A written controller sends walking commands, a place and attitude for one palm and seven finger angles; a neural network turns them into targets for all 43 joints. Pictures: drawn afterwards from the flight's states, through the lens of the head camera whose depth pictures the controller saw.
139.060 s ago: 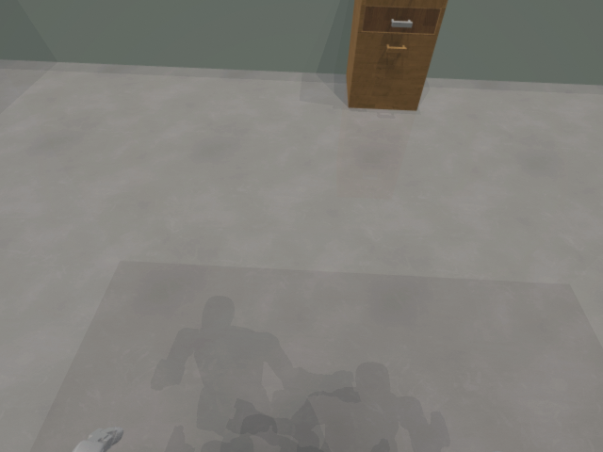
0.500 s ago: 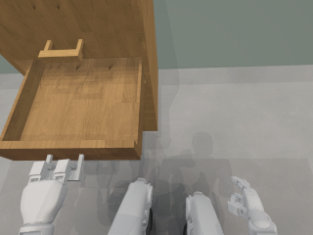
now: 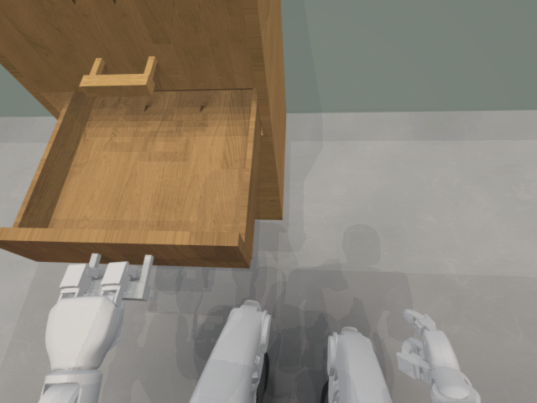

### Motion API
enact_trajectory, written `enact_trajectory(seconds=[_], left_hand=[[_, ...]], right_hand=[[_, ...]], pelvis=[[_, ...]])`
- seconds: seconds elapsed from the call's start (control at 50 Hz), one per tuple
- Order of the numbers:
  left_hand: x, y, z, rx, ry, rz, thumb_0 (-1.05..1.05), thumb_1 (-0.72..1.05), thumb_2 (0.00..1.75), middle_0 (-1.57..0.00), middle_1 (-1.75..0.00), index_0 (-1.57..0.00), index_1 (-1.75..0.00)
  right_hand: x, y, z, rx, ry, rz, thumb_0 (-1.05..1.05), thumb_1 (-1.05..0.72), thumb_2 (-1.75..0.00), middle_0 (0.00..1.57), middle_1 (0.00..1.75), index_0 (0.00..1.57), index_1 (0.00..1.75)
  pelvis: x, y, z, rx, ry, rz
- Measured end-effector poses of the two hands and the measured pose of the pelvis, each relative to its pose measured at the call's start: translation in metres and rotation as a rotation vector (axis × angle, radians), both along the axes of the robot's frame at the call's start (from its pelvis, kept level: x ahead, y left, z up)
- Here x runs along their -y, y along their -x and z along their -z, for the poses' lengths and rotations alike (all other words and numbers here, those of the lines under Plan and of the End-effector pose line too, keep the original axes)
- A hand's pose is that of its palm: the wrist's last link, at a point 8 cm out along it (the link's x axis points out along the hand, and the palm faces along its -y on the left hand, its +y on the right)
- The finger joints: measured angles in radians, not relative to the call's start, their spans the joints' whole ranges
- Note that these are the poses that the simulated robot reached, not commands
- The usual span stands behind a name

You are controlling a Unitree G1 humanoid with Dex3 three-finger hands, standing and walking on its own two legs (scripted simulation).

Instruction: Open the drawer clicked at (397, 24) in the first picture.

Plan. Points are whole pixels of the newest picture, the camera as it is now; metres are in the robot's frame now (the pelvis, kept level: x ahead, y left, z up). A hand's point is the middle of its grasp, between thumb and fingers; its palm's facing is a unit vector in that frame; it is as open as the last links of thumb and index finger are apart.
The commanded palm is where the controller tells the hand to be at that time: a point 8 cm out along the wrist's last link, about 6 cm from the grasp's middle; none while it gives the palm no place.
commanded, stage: open the thumb to release the handle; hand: left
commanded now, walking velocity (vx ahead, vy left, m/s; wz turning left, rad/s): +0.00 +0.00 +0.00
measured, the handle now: (117, 276) +0.27 +0.29 -0.04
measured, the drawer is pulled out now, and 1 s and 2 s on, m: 0.28 0.27 0.27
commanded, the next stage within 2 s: lift the hand off the handle in 0.24 s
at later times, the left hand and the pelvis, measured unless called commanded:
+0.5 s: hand (111, 320) +0.20 +0.28 -0.04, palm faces +0.00 -0.03 -1.00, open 13.7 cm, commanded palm +0.19 +0.27 -0.01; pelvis -0.01 +0.00 +0.01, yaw +0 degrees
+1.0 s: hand (110, 316) +0.21 +0.28 -0.04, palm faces -0.09 -0.05 -0.99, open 13.9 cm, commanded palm +0.20 +0.27 +0.02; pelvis +0.00 +0.00 +0.03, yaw -1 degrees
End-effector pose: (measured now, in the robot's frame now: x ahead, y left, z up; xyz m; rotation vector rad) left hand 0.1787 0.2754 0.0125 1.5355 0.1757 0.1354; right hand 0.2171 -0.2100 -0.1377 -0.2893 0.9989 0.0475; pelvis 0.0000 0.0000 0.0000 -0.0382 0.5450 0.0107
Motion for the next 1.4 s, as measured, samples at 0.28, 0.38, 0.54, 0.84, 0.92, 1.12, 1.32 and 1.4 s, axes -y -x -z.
enact_trajectory(seconds=[0.28, 0.38, 0.54, 0.84, 0.92, 1.12, 1.32, 1.4], left_hand=[[0.002, -0.002, -0.001, -0.009, -0.003, -0.024, 0.00, -0.30, 0.40, -0.22, -1.16, -0.28, -1.26], [0.002, -0.002, -0.001, -0.006, 0.002, -0.024, 0.00, -0.42, 0.34, -0.22, -1.17, -0.29, -1.25], [0.001, -0.003, 0.002, 0.034, -0.003, -0.021, 0.00, -0.47, 0.31, -0.23, -1.21, -0.30, -1.28], [0.001, -0.012, -0.003, -0.027, -0.004, -0.030, 0.00, -0.48, 0.30, -0.23, -1.15, -0.29, -1.25], [0.001, -0.013, -0.006, -0.056, 0.010, -0.030, 0.00, -0.48, 0.30, -0.23, -1.13, -0.30, -1.21], [-0.002, -0.013, -0.010, -0.084, 0.026, -0.009, 0.00, -0.48, 0.30, -0.23, -1.14, -0.33, -1.14], [-0.004, -0.014, -0.021, -0.090, 0.048, 0.018, 0.00, -0.48, 0.30, -0.26, -1.12, -0.34, -1.11], [-0.006, -0.014, -0.048, 0.011, 0.037, 0.025, 0.00, -0.48, 0.30, -0.29, -1.15, -0.33, -1.14]], right_hand=[[0.009, 0.017, -0.019, 0.012, 0.019, 0.038, 0.01, -0.91, -0.90, 0.20, 0.30, 0.20, 0.30], [0.013, 0.020, -0.024, 0.025, 0.032, 0.043, 0.01, -0.91, -0.90, 0.20, 0.30, 0.20, 0.30], [0.011, 0.020, -0.018, 0.026, 0.037, 0.026, 0.01, -0.91, -0.90, 0.20, 0.30, 0.20, 0.30], [0.001, 0.029, -0.026, 0.024, 0.006, 0.054, 0.01, -0.91, -0.90, 0.21, 0.30, 0.20, 0.30], [0.006, 0.031, -0.038, 0.032, 0.026, 0.073, 0.01, -0.91, -0.90, 0.21, 0.30, 0.21, 0.30], [0.018, 0.027, -0.059, 0.044, 0.082, 0.086, 0.01, -0.91, -0.90, 0.21, 0.30, 0.20, 0.30], [0.008, 0.014, -0.073, 0.062, 0.075, 0.074, 0.01, -0.91, -0.90, 0.20, 0.30, 0.20, 0.30], [0.000, 0.010, -0.076, 0.062, 0.059, 0.057, 0.01, -0.91, -0.90, 0.20, 0.30, 0.20, 0.30]], pelvis=[[0.003, 0.005, -0.009, 0.034, 0.006, 0.000], [0.002, 0.006, -0.011, 0.039, 0.007, 0.003], [0.000, 0.009, -0.006, 0.035, 0.009, -0.002], [0.000, 0.011, -0.016, 0.053, 0.010, -0.001], [-0.001, 0.008, -0.023, 0.060, 0.013, 0.002], [-0.007, 0.000, -0.033, 0.068, 0.023, 0.004], [-0.013, -0.006, -0.043, 0.070, 0.029, 0.003], [-0.017, -0.008, -0.048, 0.078, 0.032, -0.001]])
